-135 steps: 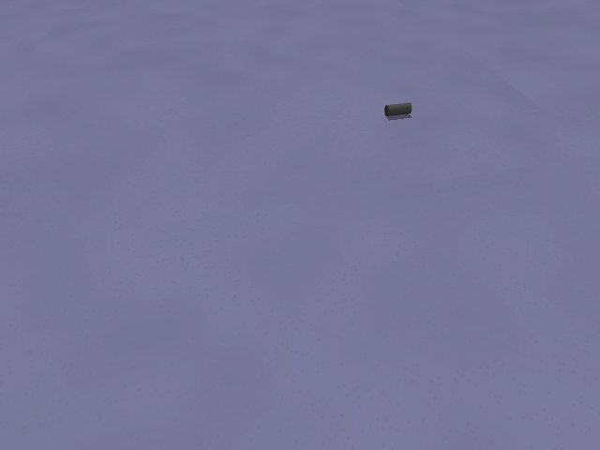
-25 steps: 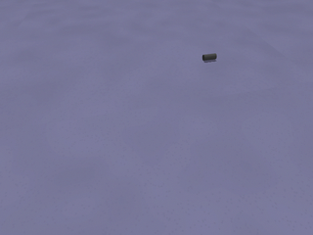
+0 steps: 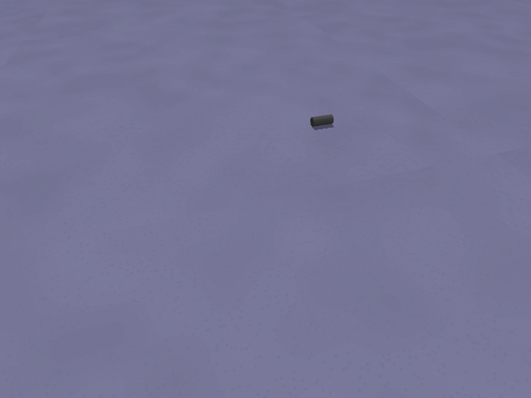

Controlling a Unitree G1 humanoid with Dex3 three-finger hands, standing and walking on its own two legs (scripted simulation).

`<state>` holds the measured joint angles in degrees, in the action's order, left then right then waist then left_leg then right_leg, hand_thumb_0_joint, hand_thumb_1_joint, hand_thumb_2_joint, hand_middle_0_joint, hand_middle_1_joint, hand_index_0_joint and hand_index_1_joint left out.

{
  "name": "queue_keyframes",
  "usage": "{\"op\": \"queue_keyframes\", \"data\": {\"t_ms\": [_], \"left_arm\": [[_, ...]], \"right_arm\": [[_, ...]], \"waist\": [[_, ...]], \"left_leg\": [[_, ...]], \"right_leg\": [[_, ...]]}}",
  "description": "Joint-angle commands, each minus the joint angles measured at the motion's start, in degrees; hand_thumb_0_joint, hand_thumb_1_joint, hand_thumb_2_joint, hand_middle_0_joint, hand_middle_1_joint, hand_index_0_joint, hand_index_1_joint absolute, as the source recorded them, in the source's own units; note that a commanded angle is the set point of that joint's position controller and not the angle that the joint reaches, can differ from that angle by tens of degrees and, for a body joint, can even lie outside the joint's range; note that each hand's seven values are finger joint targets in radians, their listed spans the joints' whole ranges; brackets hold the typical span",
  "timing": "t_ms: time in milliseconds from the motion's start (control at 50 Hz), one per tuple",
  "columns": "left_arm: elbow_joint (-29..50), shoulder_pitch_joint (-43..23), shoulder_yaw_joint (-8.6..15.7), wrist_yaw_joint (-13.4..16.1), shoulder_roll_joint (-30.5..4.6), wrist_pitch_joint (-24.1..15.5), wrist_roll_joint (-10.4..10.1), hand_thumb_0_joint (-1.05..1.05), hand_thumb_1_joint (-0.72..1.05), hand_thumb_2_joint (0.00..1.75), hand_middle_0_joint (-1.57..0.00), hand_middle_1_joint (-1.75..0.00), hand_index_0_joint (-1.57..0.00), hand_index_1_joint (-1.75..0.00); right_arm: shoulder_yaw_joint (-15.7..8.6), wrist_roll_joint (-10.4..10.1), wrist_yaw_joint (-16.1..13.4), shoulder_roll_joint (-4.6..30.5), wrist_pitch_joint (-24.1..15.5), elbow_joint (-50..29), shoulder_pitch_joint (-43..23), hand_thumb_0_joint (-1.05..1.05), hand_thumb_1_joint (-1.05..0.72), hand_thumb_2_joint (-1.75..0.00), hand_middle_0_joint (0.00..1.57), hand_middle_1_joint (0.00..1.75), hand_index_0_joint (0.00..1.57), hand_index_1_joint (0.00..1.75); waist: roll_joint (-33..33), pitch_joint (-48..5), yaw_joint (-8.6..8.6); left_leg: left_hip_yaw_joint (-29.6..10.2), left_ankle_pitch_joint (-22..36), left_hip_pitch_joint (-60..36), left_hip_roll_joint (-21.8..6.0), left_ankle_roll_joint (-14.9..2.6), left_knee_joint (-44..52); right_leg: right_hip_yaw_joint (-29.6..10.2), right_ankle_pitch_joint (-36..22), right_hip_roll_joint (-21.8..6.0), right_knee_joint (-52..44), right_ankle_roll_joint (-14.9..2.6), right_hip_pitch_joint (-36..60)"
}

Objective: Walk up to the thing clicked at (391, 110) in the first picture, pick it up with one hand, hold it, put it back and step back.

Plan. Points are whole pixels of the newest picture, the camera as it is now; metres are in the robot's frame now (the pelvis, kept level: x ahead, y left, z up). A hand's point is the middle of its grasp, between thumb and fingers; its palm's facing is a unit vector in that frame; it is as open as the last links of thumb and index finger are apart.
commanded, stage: walk up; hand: left
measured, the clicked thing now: (321, 120) +2.22 -0.37 -0.74
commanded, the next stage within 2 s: none
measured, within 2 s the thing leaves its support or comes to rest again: neither
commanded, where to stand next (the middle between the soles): +1.85 -0.67 m, yaw +2 degrees
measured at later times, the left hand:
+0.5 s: hand (181, 372) +0.24 +0.18 -0.16, palm faces +0.05 -0.94 -0.33, open 7.4 cm
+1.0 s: hand (249, 180) +0.76 +0.08 -0.12, palm faces -0.08 -0.92 -0.39, open 7.4 cm
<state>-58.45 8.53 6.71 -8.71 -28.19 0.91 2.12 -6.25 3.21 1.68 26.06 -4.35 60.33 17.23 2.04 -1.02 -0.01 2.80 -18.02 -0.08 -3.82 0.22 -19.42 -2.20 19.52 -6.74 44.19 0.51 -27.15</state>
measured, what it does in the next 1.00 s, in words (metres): walks ahead: right foot, then left foot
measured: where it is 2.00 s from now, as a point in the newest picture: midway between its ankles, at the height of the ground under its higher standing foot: (345, 238)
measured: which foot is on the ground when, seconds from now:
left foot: down 0.00-0.12, up 0.14-0.52, down 0.54-1.00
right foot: up 0.00-0.06, down 0.08-0.58, up 0.60-0.94, down 0.96-1.00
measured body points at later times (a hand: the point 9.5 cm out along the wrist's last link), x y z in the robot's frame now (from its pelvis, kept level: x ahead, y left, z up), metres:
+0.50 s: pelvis +0.25 -0.11 -0.01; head +0.26 -0.09 +0.44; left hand +0.24 +0.23 -0.13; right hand +0.37 -0.43 -0.10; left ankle +0.40 +0.03 -0.72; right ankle +0.14 -0.20 -0.74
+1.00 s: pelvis +0.58 -0.20 -0.03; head +0.58 -0.22 +0.42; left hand +0.76 +0.13 -0.10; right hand +0.56 -0.54 -0.15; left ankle +0.42 +0.01 -0.72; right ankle +0.70 -0.33 -0.74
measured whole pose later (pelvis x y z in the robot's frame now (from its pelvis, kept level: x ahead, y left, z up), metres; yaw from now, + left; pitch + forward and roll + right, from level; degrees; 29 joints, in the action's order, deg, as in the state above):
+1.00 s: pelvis +0.58 -0.20 -0.03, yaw -3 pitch -2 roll +0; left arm -51.4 4.1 5.9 -7.7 -25.8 -2.3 0.7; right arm -4.1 0.9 1.5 27.0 -4.9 55.3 21.7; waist -2.1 2.1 -2.0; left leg 5.2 -28.4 0.0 -11.8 1.5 -38.5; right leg 3.5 8.6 -3.6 39.0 -0.9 -27.9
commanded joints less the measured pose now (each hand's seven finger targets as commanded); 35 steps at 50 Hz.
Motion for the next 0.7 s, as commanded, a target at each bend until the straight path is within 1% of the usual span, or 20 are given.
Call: {"op": "queue_keyframes", "data": {"t_ms": [0, 40, 60, 80, 100, 120, 140, 180, 220, 320, 420, 460, 480, 520, 540, 560, 580, 600, 640, 680], "left_arm": [[6.0, -7.5, 2.0, -0.3, -8.4, -2.2, -0.3, 0.00, 0.90, 0.90, -0.20, -0.30, -0.20, -0.30], [3.1, 0.2, 2.2, 0.4, -8.2, -2.7, -0.1, 0.00, 0.90, 0.90, -0.20, -0.30, -0.20, -0.30], [0.6, 7.2, 3.2, 1.1, -10.2, -3.2, 0.0, 0.00, 0.90, 0.90, -0.20, -0.30, -0.20, -0.30], [-1.9, 16.5, 5.1, 2.5, -14.6, -3.9, 0.4, 0.00, 0.90, 0.90, -0.20, -0.30, -0.20, -0.30], [-0.9, 18.7, 6.1, 3.5, -19.2, -4.1, 0.6, 0.00, 0.90, 0.90, -0.20, -0.30, -0.20, -0.30], [2.0, 11.2, 5.4, 3.6, -20.5, -4.1, -0.6, 0.00, 0.90, 0.90, -0.20, -0.30, -0.20, -0.30], [4.7, 4.0, 5.1, 3.7, -21.0, -4.3, -1.2, 0.00, 0.90, 0.90, -0.20, -0.30, -0.20, -0.30], [5.9, -1.6, 3.6, 4.4, -16.5, -5.1, -1.5, 0.00, 0.90, 0.90, -0.20, -0.30, -0.20, -0.30], [5.9, -2.2, 2.9, 4.5, -13.5, -5.7, -1.5, 0.00, 0.90, 0.90, -0.20, -0.30, -0.20, -0.30], [7.6, -0.7, 2.1, 4.1, -12.4, -6.3, -1.5, 0.00, 0.90, 0.90, -0.20, -0.30, -0.20, -0.30], [7.7, 4.5, 2.0, 3.9, -12.1, -6.2, -1.0, 0.00, 0.90, 0.90, -0.20, -0.30, -0.20, -0.30], [8.2, 3.2, 1.9, 4.0, -12.3, -5.9, -1.0, 0.00, 0.90, 0.90, -0.20, -0.30, -0.20, -0.30], [8.3, 2.7, 1.8, 4.1, -12.4, -5.7, -1.2, 0.00, 0.90, 0.90, -0.20, -0.30, -0.20, -0.30], [8.9, 6.0, 0.5, 4.6, -9.5, -5.2, -1.7, 0.00, 0.90, 0.90, -0.20, -0.30, -0.20, -0.30], [9.2, 9.7, -0.9, 4.9, -5.2, -4.8, -2.2, 0.00, 0.90, 0.90, -0.20, -0.30, -0.20, -0.30], [10.2, 11.6, -1.5, 4.8, -2.9, -4.7, -2.4, 0.00, 0.90, 0.90, -0.20, -0.30, -0.20, -0.30], [9.7, 9.1, -0.1, 5.4, -11.4, -4.3, -1.9, 0.00, 0.90, 0.90, -0.20, -0.30, -0.20, -0.30], [9.4, 4.6, -0.5, 5.6, -12.9, -4.8, -1.4, 0.00, 0.90, 0.90, -0.20, -0.30, -0.20, -0.30], [9.6, 0.7, -0.5, 5.1, -10.5, -5.7, -2.2, 0.00, 0.90, 0.90, -0.20, -0.30, -0.20, -0.30], [9.0, 3.2, -0.4, 4.2, -8.8, -4.9, -2.3, 0.00, 0.90, 0.90, -0.20, -0.30, -0.20, -0.30]], "right_arm": [[-3.7, -0.4, -0.4, 17.0, -2.7, -6.7, -11.2, 0.00, -0.90, -0.90, 0.20, 0.30, 0.20, 0.30], [-3.3, -0.5, -0.5, 16.1, -2.1, -6.9, -13.7, 0.00, -0.90, -0.90, 0.20, 0.30, 0.20, 0.30], [-2.6, -0.3, -0.7, 14.2, -1.8, -7.0, -13.8, 0.00, -0.90, -0.90, 0.20, 0.30, 0.20, 0.30], [-1.0, -0.1, -0.7, 9.4, -1.7, -7.6, -11.9, 0.00, -0.90, -0.90, 0.20, 0.30, 0.20, 0.30], [1.0, -1.6, -0.3, 5.3, -2.0, -10.3, -11.3, 0.00, -0.90, -0.90, 0.20, 0.30, 0.20, 0.30], [-0.5, -1.8, -0.4, 11.4, -1.8, -10.2, -10.1, 0.00, -0.90, -0.90, 0.20, 0.30, 0.20, 0.30], [-1.3, -1.7, -0.3, 14.4, -1.9, -9.2, -11.1, 0.00, -0.90, -0.90, 0.20, 0.30, 0.20, 0.30], [-1.3, -3.2, 0.7, 14.2, -1.6, -6.3, -8.9, 0.00, -0.90, -0.90, 0.20, 0.30, 0.20, 0.30], [-0.8, -3.3, 1.5, 12.7, -1.1, -5.4, -3.7, 0.00, -0.90, -0.90, 0.20, 0.30, 0.20, 0.30], [-1.8, -2.2, 3.0, 12.4, 0.0, -9.5, -8.9, 0.00, -0.90, -0.90, 0.20, 0.30, 0.20, 0.30], [-1.2, -2.3, 2.9, 9.2, -1.0, -13.2, -15.7, 0.00, -0.90, -0.90, 0.20, 0.30, 0.20, 0.30], [-1.6, -2.3, 2.6, 9.0, -1.3, -12.7, -12.6, 0.00, -0.90, -0.90, 0.20, 0.30, 0.20, 0.30], [-1.9, -2.2, 2.1, 9.1, -1.4, -11.8, -9.3, 0.00, -0.90, -0.90, 0.20, 0.30, 0.20, 0.30], [-3.5, -1.1, 0.5, 12.2, -2.1, -8.4, 4.0, 0.00, -0.90, -0.90, 0.20, 0.30, 0.20, 0.30], [-5.1, 0.3, -0.2, 15.6, -2.5, -7.5, 11.2, 0.00, -0.90, -0.90, 0.20, 0.30, 0.20, 0.30], [-5.8, 0.1, -1.0, 19.2, -2.8, -9.3, 11.6, 0.00, -0.90, -0.90, 0.20, 0.30, 0.20, 0.30], [-6.2, -2.6, -0.9, 20.1, -2.7, -9.9, 9.2, 0.00, -0.90, -0.90, 0.20, 0.30, 0.20, 0.30], [-6.0, -2.9, -1.1, 18.6, -2.6, -10.4, 6.3, 0.00, -0.90, -0.90, 0.20, 0.30, 0.20, 0.30], [-3.4, -3.0, -1.4, 15.1, -3.1, -12.0, 2.7, 0.00, -0.90, -0.90, 0.20, 0.30, 0.20, 0.30], [-2.3, -3.8, -1.1, 13.6, -3.8, -12.3, 1.2, 0.00, -0.90, -0.90, 0.20, 0.30, 0.20, 0.30]], "waist": [[-12.3, 7.1, 2.18], [-8.9, 4.1, 6.31], [-0.7, 0.6, 10.01], [14.7, -4.6, 14.21], [26.8, -1.6, 13.82], [15.9, -0.1, 9.46], [10.5, 4.6, 6.83], [6.1, 6.1, 1.99], [8.5, 5.2, 0.35], [5.4, 9.5, 1.17], [0.9, 7.4, 4.46], [0.1, 4.9, 2.78], [-0.5, 3.2, 0.96], [-9.5, -5.3, -4.41], [-17.2, -9.9, -6.76], [-21.8, -11.6, -5.55], [-14.9, -11.9, -6.02], [-9.0, -6.6, -5.95], [-3.9, -0.2, -4.27], [-5.1, 3.2, -1.50]], "left_leg": [[-6.6, -17.8, 16.1, -10.7, -9.37, 10.3], [-1.6, -15.0, 20.3, -8.8, -8.32, 0.3], [2.0, -7.3, 25.1, -6.0, -6.91, -14.3], [6.3, -5.8, 35.2, 0.5, -4.98, -38.4], [1.9, -17.7, 48.8, 7.1, -2.32, -51.0], [-4.4, -13.6, 44.9, 4.2, -1.96, -54.5], [-5.6, -9.4, 43.1, -0.7, -1.99, -54.6], [-7.3, -2.1, 37.1, -3.8, -2.62, -49.1], [-4.8, 1.6, 32.2, -4.2, -2.64, -42.9], [-1.9, 5.7, 34.2, -4.1, 0.65, -30.6], [-0.3, 12.4, 27.8, -3.1, 0.32, -15.7], [1.4, 12.7, 20.8, -2.1, -0.64, -13.9], [3.6, 12.0, 16.6, 0.0, -1.17, -12.1], [4.0, 7.9, -3.5, 2.7, -4.06, -7.4], [-9.0, -2.6, -15.3, -6.2, -7.16, -6.2], [-36.1, -9.1, -23.9, -20.9, -11.27, -1.9], [-45.1, -12.1, -22.1, -24.3, -16.79, 3.6], [-40.8, -8.5, -16.0, -24.1, -17.05, 4.3], [-20.5, 14.9, -4.7, -17.7, -13.79, 1.9], [-11.1, 20.4, 5.3, -15.0, -12.33, 2.9]], "right_leg": [[4.0, -2.4, 0.0, -6.9, -0.14, 8.8], [8.6, -7.0, 2.1, -11.3, -0.48, 20.3], [9.1, -5.2, 4.2, -12.2, -0.99, 30.6], [3.2, 7.1, 3.2, -17.1, -2.56, 42.6], [-23.8, 28.3, -9.1, -31.6, -5.41, 40.9], [-40.2, 39.2, -17.3, -41.3, -10.90, 31.8], [-41.6, 38.5, -18.9, -42.0, -13.55, 22.9], [-23.1, 24.8, -11.3, -37.1, -9.63, 17.1], [-13.1, 17.6, -6.6, -34.9, -8.54, 15.0], [-8.3, 17.9, -6.8, -39.1, -11.24, 11.1], [-3.0, 3.3, -5.0, -36.1, -10.69, 17.0], [-1.7, -3.3, -5.6, -32.6, -10.80, 17.7], [-0.2, -13.1, -5.2, -27.3, -10.62, 18.8], [4.8, -27.5, -0.7, -2.2, -7.69, 14.8], [5.7, -16.2, 2.8, 13.0, -5.34, 2.5], [2.5, 11.4, 10.8, 22.8, -3.08, -12.5], [-4.0, 8.9, 7.9, 26.7, -4.58, -15.1], [-5.2, 5.3, 4.4, 27.7, -4.18, -16.7], [-6.6, 0.9, 2.6, 25.0, -2.89, -11.9], [-4.4, -0.8, 0.7, 20.0, -1.85, -6.0]]}}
